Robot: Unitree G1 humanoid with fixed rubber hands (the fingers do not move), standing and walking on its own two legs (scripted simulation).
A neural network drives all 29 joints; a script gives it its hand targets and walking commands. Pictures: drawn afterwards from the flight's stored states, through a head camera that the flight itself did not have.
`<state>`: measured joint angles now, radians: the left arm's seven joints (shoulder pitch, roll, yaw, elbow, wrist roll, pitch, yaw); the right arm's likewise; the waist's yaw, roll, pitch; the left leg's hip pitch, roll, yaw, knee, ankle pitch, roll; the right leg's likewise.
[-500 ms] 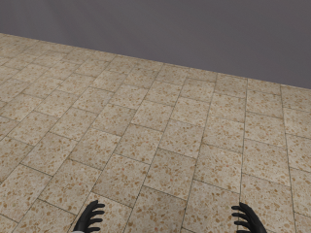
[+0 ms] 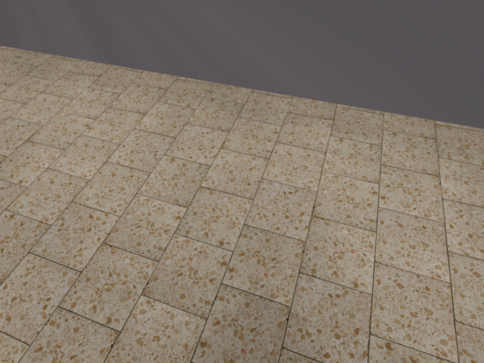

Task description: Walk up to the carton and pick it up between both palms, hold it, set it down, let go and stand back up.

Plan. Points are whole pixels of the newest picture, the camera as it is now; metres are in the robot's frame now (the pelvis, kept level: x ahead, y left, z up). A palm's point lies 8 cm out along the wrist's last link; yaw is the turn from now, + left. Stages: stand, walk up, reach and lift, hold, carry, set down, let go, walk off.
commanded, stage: stand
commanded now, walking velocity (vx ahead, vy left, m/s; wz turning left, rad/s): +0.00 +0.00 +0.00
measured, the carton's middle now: out of the picture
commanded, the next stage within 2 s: walk up in 1.04 s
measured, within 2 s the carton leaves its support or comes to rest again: neither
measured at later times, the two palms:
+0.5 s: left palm out of the picture +0.01 +0.22 -0.14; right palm out of the picture +0.01 -0.21 -0.13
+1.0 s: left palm out of the picture -0.02 +0.21 -0.14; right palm out of the picture -0.03 -0.18 -0.13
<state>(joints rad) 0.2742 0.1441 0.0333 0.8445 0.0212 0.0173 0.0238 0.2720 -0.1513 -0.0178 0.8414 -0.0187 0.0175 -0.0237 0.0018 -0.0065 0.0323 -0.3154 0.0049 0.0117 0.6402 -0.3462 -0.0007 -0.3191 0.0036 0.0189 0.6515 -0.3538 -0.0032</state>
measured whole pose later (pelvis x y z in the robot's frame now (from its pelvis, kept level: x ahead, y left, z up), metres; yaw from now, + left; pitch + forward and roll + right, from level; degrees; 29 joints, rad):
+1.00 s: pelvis +0.00 +0.01 +0.01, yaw +0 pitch -3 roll +0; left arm 0.28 0.09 0.02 1.17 0.01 0.01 0.05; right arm 0.29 -0.08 -0.02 1.16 -0.01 0.00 -0.05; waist 0.00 -0.01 0.07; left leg -0.16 0.00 0.02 0.49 -0.28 0.02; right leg -0.16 -0.01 0.03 0.48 -0.28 0.02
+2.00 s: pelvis -0.06 +0.00 -0.01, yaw +25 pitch +0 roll +0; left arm 0.27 0.19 0.08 1.02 0.04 0.01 0.03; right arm 0.11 -0.13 -0.05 0.94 -0.02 0.03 0.01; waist 0.04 -0.09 0.10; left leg -0.32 0.01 0.13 0.71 -0.37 0.04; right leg -0.32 -0.18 -0.26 0.83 -0.50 0.03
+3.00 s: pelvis -0.06 -0.07 +0.02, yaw +54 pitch +0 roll +2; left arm 0.26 0.13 0.04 0.97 0.02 -0.01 0.04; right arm 0.20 -0.26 -0.11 1.00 -0.03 0.09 0.02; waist -0.01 0.06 0.06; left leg -0.47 0.05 -0.04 1.08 -0.34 -0.10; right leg -0.17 -0.05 -0.23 0.47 -0.29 -0.07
